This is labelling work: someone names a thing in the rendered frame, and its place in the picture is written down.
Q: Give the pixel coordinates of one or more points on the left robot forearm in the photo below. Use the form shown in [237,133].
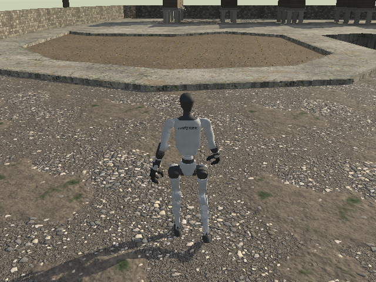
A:
[158,158]

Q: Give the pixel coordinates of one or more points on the robot right hand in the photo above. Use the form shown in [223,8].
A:
[214,162]

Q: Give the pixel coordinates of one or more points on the robot right upper arm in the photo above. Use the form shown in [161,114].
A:
[205,123]

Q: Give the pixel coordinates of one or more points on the robot left hand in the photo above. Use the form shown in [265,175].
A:
[153,175]

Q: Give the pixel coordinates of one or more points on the right robot forearm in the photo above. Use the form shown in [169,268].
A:
[215,151]

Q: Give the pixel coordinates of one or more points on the robot left upper arm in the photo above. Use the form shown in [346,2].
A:
[166,134]

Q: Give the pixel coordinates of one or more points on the robot left foot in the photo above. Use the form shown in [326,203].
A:
[177,232]

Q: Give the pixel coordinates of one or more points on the right robot shin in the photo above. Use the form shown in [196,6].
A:
[204,211]

